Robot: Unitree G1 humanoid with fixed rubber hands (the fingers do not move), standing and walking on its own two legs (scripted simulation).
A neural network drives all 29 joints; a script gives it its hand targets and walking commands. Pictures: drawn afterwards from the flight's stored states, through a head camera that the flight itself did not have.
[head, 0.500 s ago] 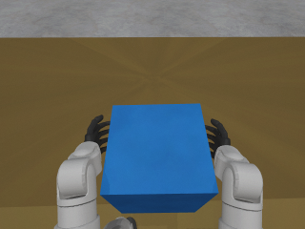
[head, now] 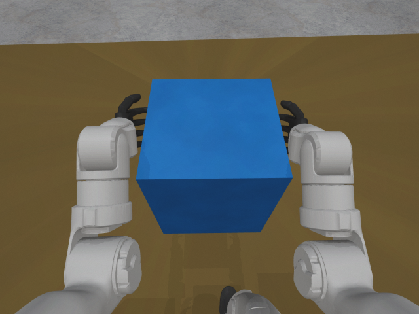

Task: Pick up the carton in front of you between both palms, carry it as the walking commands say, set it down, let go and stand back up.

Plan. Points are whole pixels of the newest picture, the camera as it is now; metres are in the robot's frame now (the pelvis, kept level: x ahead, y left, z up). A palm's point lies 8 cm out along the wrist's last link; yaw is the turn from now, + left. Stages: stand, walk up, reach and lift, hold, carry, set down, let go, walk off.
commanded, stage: carry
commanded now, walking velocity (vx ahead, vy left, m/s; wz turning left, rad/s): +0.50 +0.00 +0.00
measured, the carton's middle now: (211, 163) +0.37 +0.00 +0.06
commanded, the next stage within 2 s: none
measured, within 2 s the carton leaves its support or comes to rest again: neither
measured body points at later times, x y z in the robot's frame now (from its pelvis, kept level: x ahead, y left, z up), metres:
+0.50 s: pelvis +0.34 +0.00 -0.05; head +0.40 +0.01 +0.40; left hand +0.74 +0.16 +0.07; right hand +0.74 -0.14 +0.08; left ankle +0.43 +0.05 -0.77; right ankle +0.16 -0.08 -0.68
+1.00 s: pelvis +0.67 -0.02 -0.10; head +0.70 -0.03 +0.34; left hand +1.06 +0.12 +0.02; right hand +1.05 -0.19 +0.01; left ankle +0.50 +0.07 -0.70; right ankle +0.73 -0.06 -0.82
